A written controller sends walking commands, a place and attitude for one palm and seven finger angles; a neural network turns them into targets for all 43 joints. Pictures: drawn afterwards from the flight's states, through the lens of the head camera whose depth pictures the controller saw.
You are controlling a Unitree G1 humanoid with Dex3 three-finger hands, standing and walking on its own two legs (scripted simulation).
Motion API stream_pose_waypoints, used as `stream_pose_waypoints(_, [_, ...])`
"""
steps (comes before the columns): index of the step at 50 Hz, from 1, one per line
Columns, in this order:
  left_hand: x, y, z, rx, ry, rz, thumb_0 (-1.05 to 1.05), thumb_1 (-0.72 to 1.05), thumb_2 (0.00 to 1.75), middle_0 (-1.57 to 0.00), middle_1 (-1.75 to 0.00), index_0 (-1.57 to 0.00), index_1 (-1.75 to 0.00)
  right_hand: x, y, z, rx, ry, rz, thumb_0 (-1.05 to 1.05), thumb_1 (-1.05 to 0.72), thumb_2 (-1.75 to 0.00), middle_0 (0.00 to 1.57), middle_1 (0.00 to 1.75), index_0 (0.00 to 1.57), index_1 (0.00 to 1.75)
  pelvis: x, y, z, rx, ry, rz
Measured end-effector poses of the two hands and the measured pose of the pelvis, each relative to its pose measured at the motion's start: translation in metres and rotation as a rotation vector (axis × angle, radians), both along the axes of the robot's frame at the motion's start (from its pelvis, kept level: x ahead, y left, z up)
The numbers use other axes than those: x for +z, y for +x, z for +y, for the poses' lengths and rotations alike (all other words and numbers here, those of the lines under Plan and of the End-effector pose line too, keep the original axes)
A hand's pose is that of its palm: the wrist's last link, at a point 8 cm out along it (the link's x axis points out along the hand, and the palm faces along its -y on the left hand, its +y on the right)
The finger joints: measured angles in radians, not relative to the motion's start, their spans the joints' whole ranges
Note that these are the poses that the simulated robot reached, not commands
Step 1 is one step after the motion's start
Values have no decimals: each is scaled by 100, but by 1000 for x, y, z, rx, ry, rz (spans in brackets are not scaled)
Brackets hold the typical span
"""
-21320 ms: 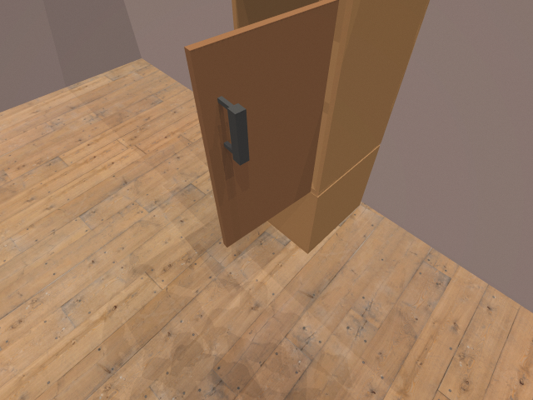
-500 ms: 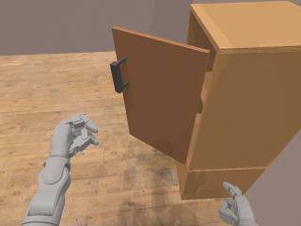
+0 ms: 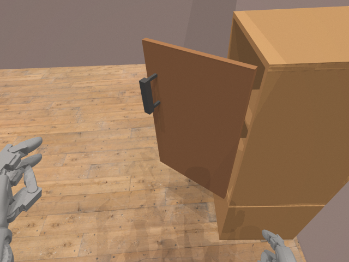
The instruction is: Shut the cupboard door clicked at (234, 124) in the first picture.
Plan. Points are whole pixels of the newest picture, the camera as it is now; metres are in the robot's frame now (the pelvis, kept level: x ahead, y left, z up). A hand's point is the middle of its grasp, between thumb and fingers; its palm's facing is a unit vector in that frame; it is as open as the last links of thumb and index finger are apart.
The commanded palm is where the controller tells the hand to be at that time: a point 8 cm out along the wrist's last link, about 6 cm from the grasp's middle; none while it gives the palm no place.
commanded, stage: draw the hand back to the body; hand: left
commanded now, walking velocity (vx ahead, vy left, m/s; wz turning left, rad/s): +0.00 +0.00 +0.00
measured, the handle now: (151, 93) +0.61 +0.15 +0.08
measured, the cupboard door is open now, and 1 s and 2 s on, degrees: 54 54 54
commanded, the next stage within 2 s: step back with the hand held close in 0.36 s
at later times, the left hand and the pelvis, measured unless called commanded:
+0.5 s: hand (41, 188) +0.19 +0.26 +0.16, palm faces +0.45 -0.79 -0.42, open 7.4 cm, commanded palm +0.14 +0.29 +0.17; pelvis +0.00 -0.01 +0.00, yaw +0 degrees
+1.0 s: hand (17, 207) +0.16 +0.29 +0.15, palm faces +0.35 -0.79 -0.50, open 7.4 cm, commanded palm +0.10 +0.32 +0.17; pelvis -0.05 +0.02 -0.01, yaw -1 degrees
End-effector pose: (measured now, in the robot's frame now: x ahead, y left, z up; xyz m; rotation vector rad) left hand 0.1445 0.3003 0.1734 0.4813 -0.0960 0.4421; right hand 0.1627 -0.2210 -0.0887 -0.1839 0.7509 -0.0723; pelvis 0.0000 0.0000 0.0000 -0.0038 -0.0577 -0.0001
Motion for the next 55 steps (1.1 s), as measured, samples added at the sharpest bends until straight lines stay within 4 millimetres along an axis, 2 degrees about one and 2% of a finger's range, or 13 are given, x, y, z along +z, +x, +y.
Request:
stream_pose_waypoints(5, [4, -13, 9, 60, 17, -13, 1, 90, 90, -30, -41, -30, -41, 2, 7, -3, 9, -10, -22, 1, -90, -90, 20, 30, 20, 30, 0, -1, 0, 8, 1, -2])
stream_pose_waypoints(10, [-12, -7, 3, 66, -50, 3, 1, 90, 90, -24, -34, -24, -34, 4, 13, -3, 26, -19, -35, 1, -90, -90, 20, 30, 20, 30, 0, -5, -2, 14, 4, 2])
stream_pose_waypoints(13, [-15, -2, -5, 36, -64, 3, 1, 90, 90, -23, -32, -22, -33, 8, 14, -3, 26, -19, -48, 1, -90, -90, 21, 30, 20, 30, 0, -4, -5, 11, 5, 3])
stream_pose_waypoints(17, [-5, 0, -13, -3, -35, -22, 1, 89, 90, -22, -31, -22, -31, 11, 15, -2, 21, -12, -73, 1, -90, -90, 21, 30, 20, 30, 0, -1, -7, 6, 3, -1])
stream_pose_waypoints(21, [5, 1, -12, -7, 5, -42, 1, 89, 90, -21, -31, -21, -31, 10, 15, -3, 15, 2, -76, 1, -90, -90, 21, 30, 20, 30, 0, 0, -9, 3, 3, -5])
stream_pose_waypoints(28, [1, 2, -7, 14, 19, -5, 1, 89, 90, -21, -30, -21, -31, 2, 9, -9, 3, 6, -22, 1, -90, -90, 21, 30, 20, 30, 0, -1, -10, 2, -5, 27])
stream_pose_waypoints(34, [-8, 7, -7, -34, 35, 45, 1, 89, 90, -21, -30, -21, -30, -1, 0, -20, -56, -34, 33, 1, -90, -90, 21, 30, 20, 30, -2, -7, -3, -5, -11, 70])
stream_pose_waypoints(40, [0, 7, -1, -98, 85, 39, 1, 89, 90, -21, -30, -21, -31, 7, -12, -22, -114, -65, 34, 1, -90, -90, 21, 30, 20, 30, -3, -17, 7, -19, -8, 81])
stream_pose_waypoints(45, [6, -4, 13, -117, 120, 9, 1, 89, 90, -21, -30, -21, -31, 15, -27, -14, -133, -74, 16, 1, -90, -90, 20, 30, 20, 30, -4, -32, 16, -29, -12, 82])
stream_pose_waypoints(50, [-2, -26, 25, -108, 100, -4, 1, 89, 90, -21, -30, -21, -31, 19, -48, -3, -124, -86, -1, 1, -90, -90, 21, 30, 20, 30, -6, -50, 24, -24, -19, 77])
stream_pose_waypoints(55, [-10, -53, 35, -79, 99, -33, 1, 89, 90, -21, -30, -21, -31, 15, -69, 7, -94, -100, -8, 1, -90, -90, 21, 30, 20, 30, -12, -71, 29, 0, -29, 66])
